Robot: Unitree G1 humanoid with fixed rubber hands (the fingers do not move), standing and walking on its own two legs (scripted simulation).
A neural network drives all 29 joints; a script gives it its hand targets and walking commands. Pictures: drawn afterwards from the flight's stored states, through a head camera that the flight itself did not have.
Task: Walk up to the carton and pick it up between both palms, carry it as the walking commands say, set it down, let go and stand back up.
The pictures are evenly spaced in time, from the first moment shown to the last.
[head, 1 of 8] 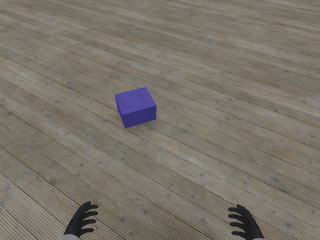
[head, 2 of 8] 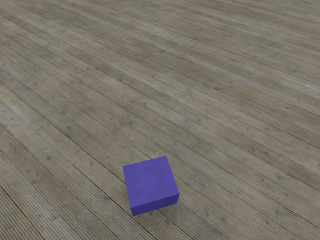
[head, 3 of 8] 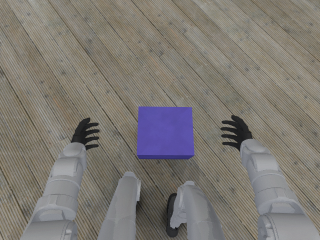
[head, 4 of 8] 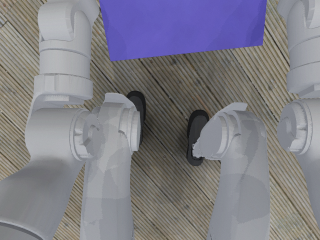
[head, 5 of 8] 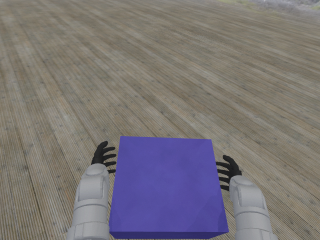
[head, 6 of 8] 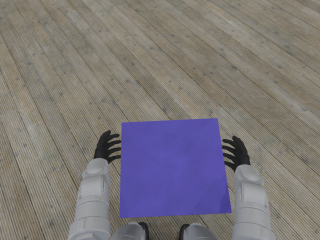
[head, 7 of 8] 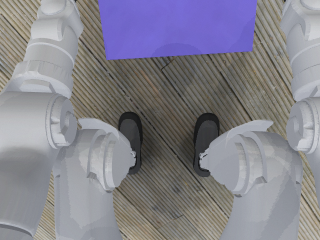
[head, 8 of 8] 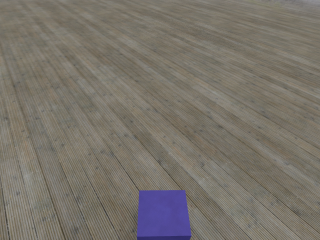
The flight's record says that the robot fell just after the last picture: no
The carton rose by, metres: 0.70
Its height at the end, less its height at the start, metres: +0.00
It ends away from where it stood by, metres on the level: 0.72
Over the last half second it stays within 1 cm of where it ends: yes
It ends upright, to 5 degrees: yes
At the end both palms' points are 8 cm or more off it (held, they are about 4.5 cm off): yes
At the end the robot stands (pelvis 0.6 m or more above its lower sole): yes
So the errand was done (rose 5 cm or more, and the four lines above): yes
